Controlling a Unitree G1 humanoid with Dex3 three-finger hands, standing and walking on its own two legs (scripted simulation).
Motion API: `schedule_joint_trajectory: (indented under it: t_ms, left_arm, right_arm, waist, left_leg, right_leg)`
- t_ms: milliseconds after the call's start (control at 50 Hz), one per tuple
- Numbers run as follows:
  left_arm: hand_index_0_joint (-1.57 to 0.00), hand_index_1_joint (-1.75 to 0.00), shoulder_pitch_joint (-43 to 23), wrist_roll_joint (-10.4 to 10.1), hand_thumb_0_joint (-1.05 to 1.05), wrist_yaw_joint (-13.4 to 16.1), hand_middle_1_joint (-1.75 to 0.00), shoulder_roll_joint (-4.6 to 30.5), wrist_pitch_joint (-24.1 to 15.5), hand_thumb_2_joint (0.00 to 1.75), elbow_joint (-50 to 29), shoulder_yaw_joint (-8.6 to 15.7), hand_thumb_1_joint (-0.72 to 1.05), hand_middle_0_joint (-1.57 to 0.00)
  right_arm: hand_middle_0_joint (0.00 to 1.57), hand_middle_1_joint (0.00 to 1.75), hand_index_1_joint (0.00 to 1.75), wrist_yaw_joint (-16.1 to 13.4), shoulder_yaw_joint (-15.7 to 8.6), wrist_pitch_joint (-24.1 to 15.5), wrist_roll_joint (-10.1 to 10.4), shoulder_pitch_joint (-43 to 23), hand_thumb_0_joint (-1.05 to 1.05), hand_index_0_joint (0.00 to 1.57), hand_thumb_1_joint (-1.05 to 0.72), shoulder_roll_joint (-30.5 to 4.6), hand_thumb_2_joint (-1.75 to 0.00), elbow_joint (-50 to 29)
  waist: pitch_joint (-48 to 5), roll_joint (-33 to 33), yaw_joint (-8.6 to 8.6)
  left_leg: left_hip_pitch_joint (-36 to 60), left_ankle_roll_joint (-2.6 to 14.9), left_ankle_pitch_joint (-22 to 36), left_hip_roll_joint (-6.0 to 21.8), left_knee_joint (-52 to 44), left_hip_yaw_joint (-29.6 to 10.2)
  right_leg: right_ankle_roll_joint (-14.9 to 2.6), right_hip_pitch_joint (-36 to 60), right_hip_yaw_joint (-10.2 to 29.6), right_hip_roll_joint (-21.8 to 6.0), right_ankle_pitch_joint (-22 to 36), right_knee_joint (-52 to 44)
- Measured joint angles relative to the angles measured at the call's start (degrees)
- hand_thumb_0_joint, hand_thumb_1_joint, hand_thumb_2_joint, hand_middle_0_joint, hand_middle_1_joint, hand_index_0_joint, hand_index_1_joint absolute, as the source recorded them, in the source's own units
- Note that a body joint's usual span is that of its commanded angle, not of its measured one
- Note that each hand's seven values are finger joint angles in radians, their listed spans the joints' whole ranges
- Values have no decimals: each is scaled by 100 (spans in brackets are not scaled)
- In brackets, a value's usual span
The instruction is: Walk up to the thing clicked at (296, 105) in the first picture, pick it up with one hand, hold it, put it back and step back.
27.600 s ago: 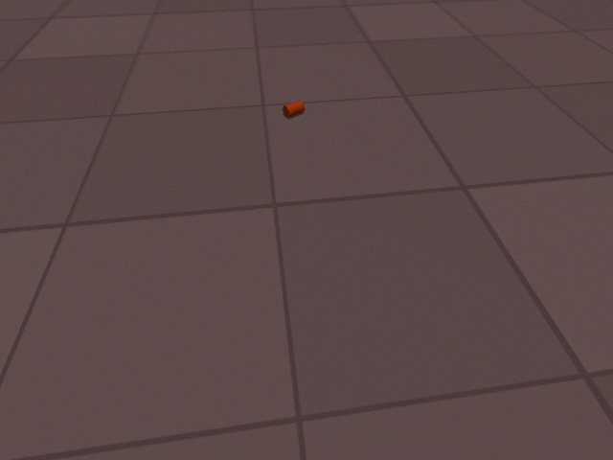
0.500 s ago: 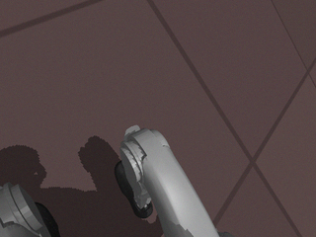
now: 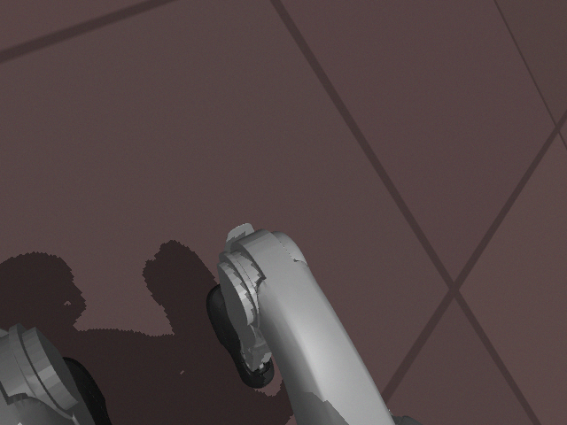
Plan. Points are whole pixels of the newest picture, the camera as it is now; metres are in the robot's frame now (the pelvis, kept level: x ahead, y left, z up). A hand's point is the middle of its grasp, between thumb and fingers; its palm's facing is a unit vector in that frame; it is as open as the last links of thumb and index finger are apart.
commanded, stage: withdraw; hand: left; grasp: from above
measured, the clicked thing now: out of the picture +0.47 +0.34 -0.29
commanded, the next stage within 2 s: home in 0.80 s
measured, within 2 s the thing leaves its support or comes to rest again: neither
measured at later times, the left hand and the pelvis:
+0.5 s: hand out of the picture +0.42 +0.33 -0.09, palm faces -0.49 -0.18 -0.85, open 13.7 cm; pelvis +0.00 -0.01 +0.03, yaw +8 degrees
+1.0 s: hand out of the picture +0.43 +0.33 -0.14, palm faces -0.37 -0.09 -0.92, open 12.4 cm; pelvis +0.00 -0.01 +0.01, yaw +8 degrees
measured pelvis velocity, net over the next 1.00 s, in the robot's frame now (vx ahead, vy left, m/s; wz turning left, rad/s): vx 0.00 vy -0.01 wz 0.13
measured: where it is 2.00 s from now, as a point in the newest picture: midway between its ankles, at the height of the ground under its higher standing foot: (180, 393)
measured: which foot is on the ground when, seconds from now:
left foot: down 0.00-1.00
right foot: down 0.00-1.00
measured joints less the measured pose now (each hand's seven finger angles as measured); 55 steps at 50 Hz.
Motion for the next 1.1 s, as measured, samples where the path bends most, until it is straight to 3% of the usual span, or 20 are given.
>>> schedule_joint_trajectory:
  t_ms: [80, 220, 300, 400, 480, 540, 620, 740, 800, 860, 940, 1000, 1100]
  left_arm:
    - [-18, -90, 226, 44, 0, -337, -90, -304, 89, 94, -731, -58, -39, -18]
    - [-13, -92, 1186, 332, 0, -1295, -92, -1188, 205, 95, -2485, -728, -43, -14]
    - [-13, -92, 1603, 531, 0, -2001, -91, -1479, 194, 94, -2912, -1242, -43, -14]
    - [-14, -91, 1716, 786, 0, -2971, -91, -1703, -318, 94, -3146, -1742, -42, -14]
    - [-14, -92, 1574, 1108, 0, -3409, -91, -1715, -1039, 95, -3094, -1930, -42, -14]
    - [-14, -92, 1457, 1420, 0, -3469, -91, -1635, -1546, 95, -3012, -1954, -42, -15]
    - [-16, -91, 1346, 1764, 0, -3298, -90, -1493, -2028, 94, -2813, -1899, -40, -17]
    - [-21, -87, 1284, 2116, 0, -2759, -86, -1318, -2366, 91, -2431, -1747, -34, -21]
    - [-23, -84, 1302, 2200, 0, -2438, -84, -1272, -2391, 88, -2312, -1538, -31, -24]
    - [-26, -81, 1457, 2220, 0, -2156, -81, -1287, -2282, 85, -2471, -1322, -28, -26]
    - [-29, -77, 1705, 2148, 0, -2034, -76, -1376, -2042, 82, -2871, -1174, -23, -29]
    - [-29, -74, 1737, 1984, 0, -2091, -74, -1444, -1821, 81, -2975, -1251, -19, -29]
    - [-27, -70, 1818, 1567, 0, -2432, -69, -1649, -1540, 88, -3233, -1338, -8, -28]
  right_arm:
    - [20, 30, 30, 10, -181, 120, 83, 163, 0, 20, -90, 65, -90, 40]
    - [20, 30, 30, -73, -711, 655, 508, 296, 0, 20, -90, 207, -90, 114]
    - [20, 30, 30, -228, -1035, 1028, 727, 87, 0, 20, -90, 274, -90, 86]
    - [20, 30, 30, -542, -1298, 1324, 812, -137, 0, 20, -90, 324, -90, -154]
    - [20, 30, 30, -871, -1283, 1534, 807, -254, 0, 20, -90, 321, -90, -369]
    - [20, 30, 30, -1118, -1242, 1679, 787, -297, 0, 20, -89, 312, -90, -468]
    - [20, 30, 30, -1370, -1177, 1864, 750, -262, 0, 20, -89, 291, -89, -516]
    - [20, 30, 30, -1533, -1097, 2045, 659, -82, 0, 20, -88, 286, -89, -427]
    - [20, 30, 30, -1558, -1085, 2055, 601, 25, 0, 20, -88, 324, -89, -354]
    - [21, 30, 30, -1568, -1124, 2060, 564, 140, 0, 21, -88, 406, -89, -276]
    - [21, 30, 30, -1571, -1228, 2098, 600, 268, 0, 21, -88, 544, -89, -194]
    - [21, 30, 30, -1581, -1299, 2120, 647, 290, 0, 21, -88, 616, -89, -140]
    - [21, 30, 30, -1594, -1442, 2159, 791, 287, 0, 21, -88, 661, -89, -147]
  waist:
    - [-253, 135, 161]
    - [-1223, 671, 681]
    - [-1626, 922, 964]
    - [-1715, 958, 1269]
    - [-1652, 839, 1346]
    - [-1592, 741, 1327]
    - [-1544, 641, 1250]
    - [-1433, 565, 1132]
    - [-1353, 555, 1076]
    - [-1323, 561, 1039]
    - [-1443, 601, 1044]
    - [-1593, 668, 1078]
    - [-1865, 836, 1212]
  left_leg:
    - [-38, -15, -14, 5, -59, 60]
    - [-116, 18, -79, 28, -243, 293]
    - [47, 82, -68, 36, -427, 522]
    - [394, 113, 60, 14, -719, 768]
    - [545, 89, 201, -39, -882, 842]
    - [540, 62, 292, -79, -923, 845]
    - [399, 27, 366, -120, -863, 813]
    - [109, -2, 392, -150, -637, 748]
    - [-34, -8, 393, -159, -523, 720]
    - [-131, -2, 373, -159, -453, 729]
    - [-147, 12, 310, -133, -489, 792]
    - [-66, 30, 253, -110, -605, 849]
    - [228, 56, 167, -85, -934, 928]
  right_leg:
    - [-35, -70, 41, -21, -31, -8]
    - [-61, -217, 210, -79, -156, -53]
    - [-50, -104, 383, -130, -208, -122]
    - [-76, 165, 567, -207, -169, -252]
    - [-130, 279, 614, -271, -94, -315]
    - [-157, 261, 611, -304, -37, -312]
    - [-176, 121, 589, -325, 11, -229]
    - [-158, -151, 559, -315, 30, -16]
    - [-144, -278, 548, -304, 30, 81]
    - [-130, -372, 566, -297, 9, 149]
    - [-125, -418, 620, -290, -48, 139]
    - [-121, -356, 658, -293, -98, 39]
    - [-129, -75, 691, -319, -178, -283]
